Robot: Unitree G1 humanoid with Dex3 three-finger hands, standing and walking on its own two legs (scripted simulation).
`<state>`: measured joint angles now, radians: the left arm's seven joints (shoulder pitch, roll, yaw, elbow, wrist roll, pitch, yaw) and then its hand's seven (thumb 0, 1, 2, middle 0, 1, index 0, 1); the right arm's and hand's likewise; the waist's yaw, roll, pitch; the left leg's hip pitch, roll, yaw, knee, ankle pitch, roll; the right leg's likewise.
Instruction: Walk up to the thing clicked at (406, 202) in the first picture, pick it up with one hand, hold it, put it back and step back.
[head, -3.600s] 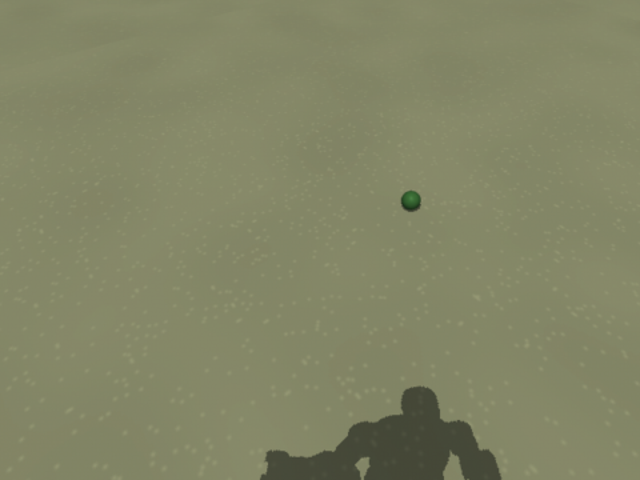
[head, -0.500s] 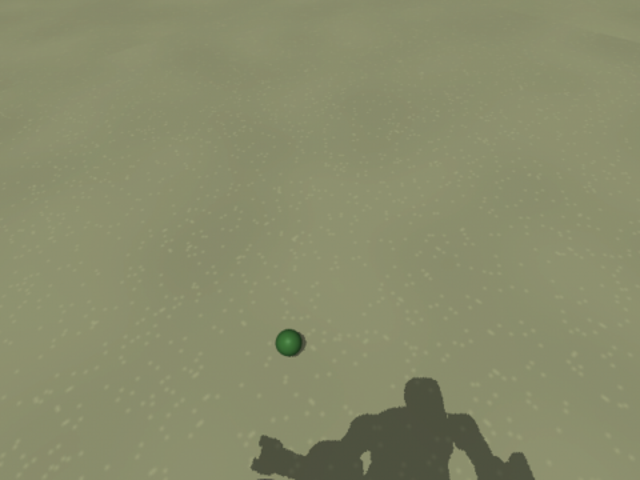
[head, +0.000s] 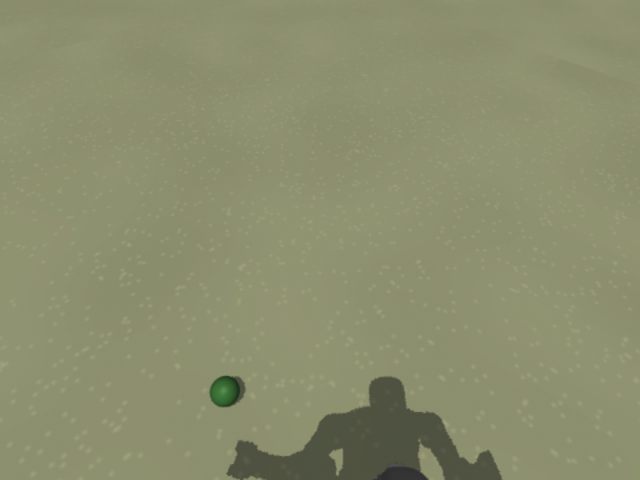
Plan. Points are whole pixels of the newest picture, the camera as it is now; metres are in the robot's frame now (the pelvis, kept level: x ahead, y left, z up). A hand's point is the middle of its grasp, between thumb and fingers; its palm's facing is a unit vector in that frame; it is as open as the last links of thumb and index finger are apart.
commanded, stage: walk up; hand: left
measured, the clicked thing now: (224, 391) +0.50 +0.27 -0.71
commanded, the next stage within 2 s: stand in 1.86 s
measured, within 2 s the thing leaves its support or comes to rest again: neither
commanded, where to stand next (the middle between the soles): +0.18 +0.00 m, yaw +4 degrees
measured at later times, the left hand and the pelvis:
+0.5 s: hand out of the picture +0.11 +0.22 -0.15, palm faces +0.06 -0.90 -0.44, open 7.4 cm; pelvis +0.07 -0.07 -0.01, yaw +6 degrees
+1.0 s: hand out of the picture +0.10 +0.24 -0.14, palm faces +0.08 -0.92 -0.39, open 7.4 cm; pelvis +0.07 -0.04 +0.01, yaw +6 degrees
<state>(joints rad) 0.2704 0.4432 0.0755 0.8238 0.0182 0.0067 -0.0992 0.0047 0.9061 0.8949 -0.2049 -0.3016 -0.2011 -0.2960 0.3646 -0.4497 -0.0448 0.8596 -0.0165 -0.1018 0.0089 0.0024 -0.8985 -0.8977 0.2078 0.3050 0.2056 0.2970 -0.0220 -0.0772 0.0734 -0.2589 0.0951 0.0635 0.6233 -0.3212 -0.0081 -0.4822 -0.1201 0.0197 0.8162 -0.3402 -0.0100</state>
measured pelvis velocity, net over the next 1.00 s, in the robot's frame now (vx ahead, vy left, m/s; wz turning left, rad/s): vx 0.07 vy -0.04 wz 0.10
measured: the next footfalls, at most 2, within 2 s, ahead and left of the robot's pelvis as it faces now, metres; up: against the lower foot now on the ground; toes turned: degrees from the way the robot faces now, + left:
right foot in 0.06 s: +0.14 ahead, -0.18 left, +0.00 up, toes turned +3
left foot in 0.50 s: +0.12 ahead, +0.08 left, +0.00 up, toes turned +8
